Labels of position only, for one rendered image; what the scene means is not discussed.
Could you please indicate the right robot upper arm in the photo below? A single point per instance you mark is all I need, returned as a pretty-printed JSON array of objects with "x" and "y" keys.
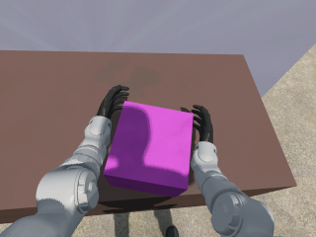
[{"x": 235, "y": 215}]

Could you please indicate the pedestal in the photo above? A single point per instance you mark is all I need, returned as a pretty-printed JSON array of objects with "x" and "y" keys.
[{"x": 47, "y": 98}]

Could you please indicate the left robot hand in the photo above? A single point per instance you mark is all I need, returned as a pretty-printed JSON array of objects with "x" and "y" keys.
[{"x": 107, "y": 106}]

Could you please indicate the carton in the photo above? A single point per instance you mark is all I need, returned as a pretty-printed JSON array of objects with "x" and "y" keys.
[{"x": 151, "y": 150}]

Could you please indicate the left robot upper arm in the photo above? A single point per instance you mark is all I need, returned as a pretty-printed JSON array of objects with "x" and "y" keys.
[{"x": 63, "y": 199}]

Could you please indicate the right robot forearm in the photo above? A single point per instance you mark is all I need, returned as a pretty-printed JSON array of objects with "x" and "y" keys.
[{"x": 210, "y": 181}]

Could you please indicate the left robot forearm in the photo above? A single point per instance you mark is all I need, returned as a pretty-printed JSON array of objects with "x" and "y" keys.
[{"x": 92, "y": 151}]

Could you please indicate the right robot hand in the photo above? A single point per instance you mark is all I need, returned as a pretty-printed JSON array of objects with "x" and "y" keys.
[{"x": 205, "y": 129}]

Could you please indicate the robot right foot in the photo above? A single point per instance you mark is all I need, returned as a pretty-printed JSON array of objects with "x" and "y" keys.
[{"x": 172, "y": 231}]

